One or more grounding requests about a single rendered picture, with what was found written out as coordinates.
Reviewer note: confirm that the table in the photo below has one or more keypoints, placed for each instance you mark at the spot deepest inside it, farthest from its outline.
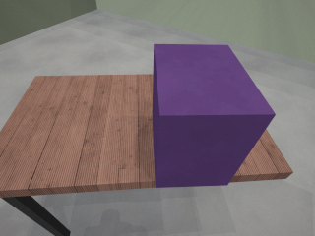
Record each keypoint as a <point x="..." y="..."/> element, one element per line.
<point x="92" y="133"/>

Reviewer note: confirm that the carton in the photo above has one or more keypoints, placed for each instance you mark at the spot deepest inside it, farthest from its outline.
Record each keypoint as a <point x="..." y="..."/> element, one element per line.
<point x="207" y="115"/>

